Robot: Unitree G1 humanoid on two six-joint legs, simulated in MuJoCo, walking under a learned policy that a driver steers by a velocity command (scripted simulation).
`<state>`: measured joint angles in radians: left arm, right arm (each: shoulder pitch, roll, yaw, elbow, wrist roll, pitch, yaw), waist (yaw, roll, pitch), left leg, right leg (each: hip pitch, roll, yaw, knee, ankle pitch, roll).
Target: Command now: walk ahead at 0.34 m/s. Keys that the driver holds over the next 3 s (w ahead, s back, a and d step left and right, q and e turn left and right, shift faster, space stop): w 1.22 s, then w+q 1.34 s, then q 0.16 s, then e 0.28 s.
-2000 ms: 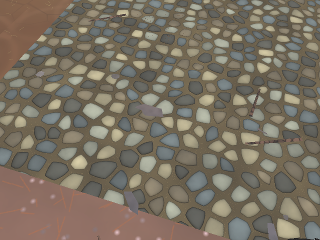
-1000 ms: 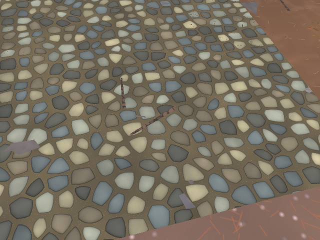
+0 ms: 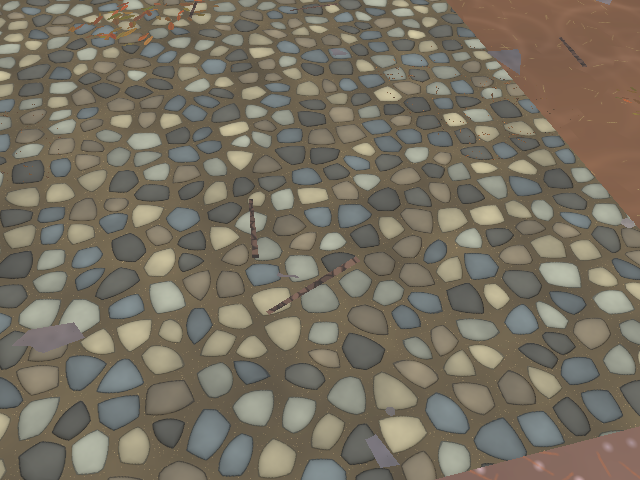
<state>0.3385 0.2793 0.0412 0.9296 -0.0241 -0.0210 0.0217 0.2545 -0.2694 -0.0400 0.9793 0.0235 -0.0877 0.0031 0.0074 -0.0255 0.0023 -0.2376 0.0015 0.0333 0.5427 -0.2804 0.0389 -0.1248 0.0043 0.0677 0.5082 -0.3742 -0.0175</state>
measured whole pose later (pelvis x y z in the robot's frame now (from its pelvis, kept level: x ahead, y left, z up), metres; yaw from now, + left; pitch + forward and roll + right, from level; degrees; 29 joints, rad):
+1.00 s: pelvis +0.52 +0.02 -0.01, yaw +1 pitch +2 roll -3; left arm 0.39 0.28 0.05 0.99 -0.02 -0.06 0.00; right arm 0.03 -0.25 -0.02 0.79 0.02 -0.10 0.03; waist 0.07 0.02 0.02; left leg -0.49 0.05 0.01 0.49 -0.03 0.06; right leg 0.07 0.03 -0.03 0.31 -0.40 0.00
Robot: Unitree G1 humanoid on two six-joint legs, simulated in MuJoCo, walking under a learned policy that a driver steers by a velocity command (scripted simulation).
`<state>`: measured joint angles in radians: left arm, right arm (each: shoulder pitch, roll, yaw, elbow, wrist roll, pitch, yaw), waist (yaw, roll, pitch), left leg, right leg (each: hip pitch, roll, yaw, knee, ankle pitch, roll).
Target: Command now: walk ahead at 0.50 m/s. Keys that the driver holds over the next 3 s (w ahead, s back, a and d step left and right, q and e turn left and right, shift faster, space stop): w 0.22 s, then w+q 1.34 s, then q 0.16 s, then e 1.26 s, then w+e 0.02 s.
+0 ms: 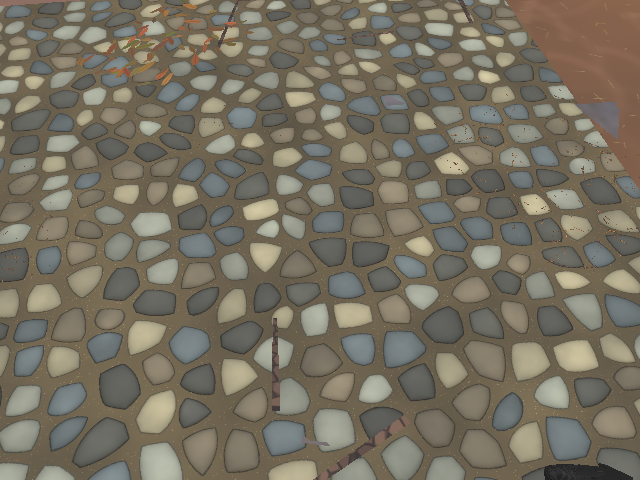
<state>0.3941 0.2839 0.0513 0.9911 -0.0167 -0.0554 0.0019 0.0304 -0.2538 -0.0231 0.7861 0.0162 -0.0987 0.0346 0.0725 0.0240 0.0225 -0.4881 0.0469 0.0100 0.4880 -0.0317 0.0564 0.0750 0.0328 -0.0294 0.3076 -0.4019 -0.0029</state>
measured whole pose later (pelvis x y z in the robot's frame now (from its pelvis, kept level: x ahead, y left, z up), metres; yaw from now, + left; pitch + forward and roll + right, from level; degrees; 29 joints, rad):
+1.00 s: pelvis +0.53 +0.04 +0.01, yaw +22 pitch +1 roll -3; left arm 0.28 0.29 0.08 0.94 -0.01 -0.07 0.01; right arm 0.10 -0.26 -0.06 0.70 0.02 -0.02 0.05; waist 0.08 0.03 0.04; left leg -0.61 0.10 0.03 0.66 -0.07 0.05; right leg 0.09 -0.01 -0.27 0.24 -0.34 0.03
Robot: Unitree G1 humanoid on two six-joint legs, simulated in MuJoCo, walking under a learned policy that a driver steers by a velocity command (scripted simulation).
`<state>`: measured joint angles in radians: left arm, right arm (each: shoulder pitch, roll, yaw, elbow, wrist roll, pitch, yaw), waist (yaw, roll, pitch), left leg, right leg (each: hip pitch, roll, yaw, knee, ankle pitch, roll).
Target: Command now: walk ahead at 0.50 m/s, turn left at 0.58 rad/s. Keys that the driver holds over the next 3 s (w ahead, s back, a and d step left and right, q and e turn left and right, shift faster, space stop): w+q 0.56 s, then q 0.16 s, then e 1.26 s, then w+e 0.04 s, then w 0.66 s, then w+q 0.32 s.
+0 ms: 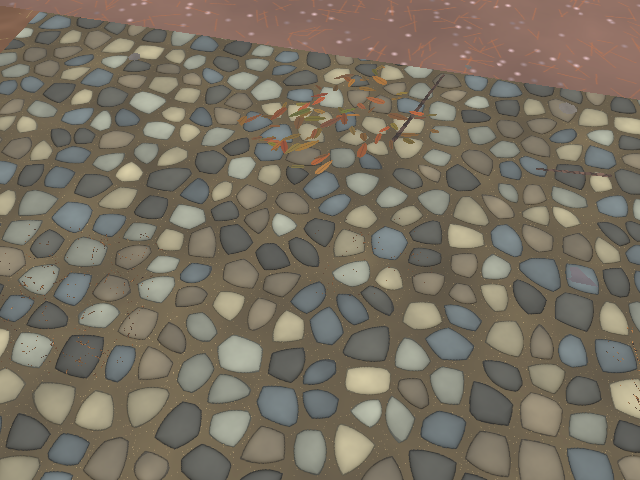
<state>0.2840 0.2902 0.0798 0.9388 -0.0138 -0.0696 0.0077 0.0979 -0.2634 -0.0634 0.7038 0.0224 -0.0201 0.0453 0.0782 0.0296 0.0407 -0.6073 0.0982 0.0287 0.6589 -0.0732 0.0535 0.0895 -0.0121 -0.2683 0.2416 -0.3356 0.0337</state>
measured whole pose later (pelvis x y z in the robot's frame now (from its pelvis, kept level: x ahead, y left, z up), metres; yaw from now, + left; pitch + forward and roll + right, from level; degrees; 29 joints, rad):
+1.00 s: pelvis +0.46 +0.08 +0.00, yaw +25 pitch +1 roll -1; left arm 0.22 0.28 0.04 0.89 -0.01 -0.05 -0.03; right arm 0.10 -0.26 -0.05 0.62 -0.02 0.01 -0.02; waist 0.07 0.01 0.05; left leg -0.35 0.03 -0.03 0.47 -0.13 -0.01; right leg -0.20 -0.01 -0.05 0.50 -0.32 0.00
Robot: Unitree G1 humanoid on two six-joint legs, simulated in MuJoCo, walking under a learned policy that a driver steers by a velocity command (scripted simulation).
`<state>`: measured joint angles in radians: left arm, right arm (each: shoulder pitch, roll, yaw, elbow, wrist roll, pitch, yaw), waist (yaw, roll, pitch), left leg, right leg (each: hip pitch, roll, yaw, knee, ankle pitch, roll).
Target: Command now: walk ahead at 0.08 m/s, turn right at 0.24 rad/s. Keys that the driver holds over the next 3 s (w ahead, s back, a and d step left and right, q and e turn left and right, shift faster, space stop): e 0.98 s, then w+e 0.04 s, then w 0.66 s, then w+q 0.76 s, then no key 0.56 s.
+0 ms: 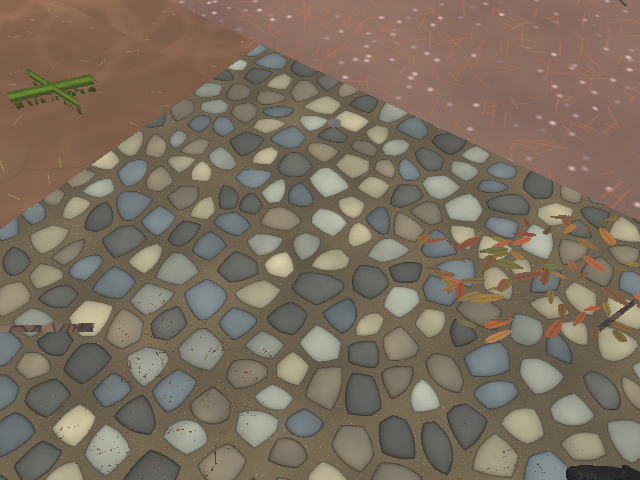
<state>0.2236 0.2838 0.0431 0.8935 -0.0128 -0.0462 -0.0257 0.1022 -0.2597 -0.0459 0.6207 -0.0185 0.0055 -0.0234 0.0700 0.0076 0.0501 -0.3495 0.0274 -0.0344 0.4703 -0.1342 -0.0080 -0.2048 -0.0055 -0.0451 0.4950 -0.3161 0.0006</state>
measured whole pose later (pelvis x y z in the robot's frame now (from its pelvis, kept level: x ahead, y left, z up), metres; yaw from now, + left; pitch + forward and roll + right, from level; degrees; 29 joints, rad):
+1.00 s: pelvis +0.04 -0.01 +0.01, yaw -35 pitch +1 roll +0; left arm 0.19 0.38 0.10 0.68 -0.03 0.07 0.02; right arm 0.13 -0.27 -0.07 0.74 -0.01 -0.01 -0.03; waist 0.01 -0.05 0.06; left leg -0.22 0.00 0.01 0.43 -0.23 0.01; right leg -0.50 0.06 0.11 1.12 -0.44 0.08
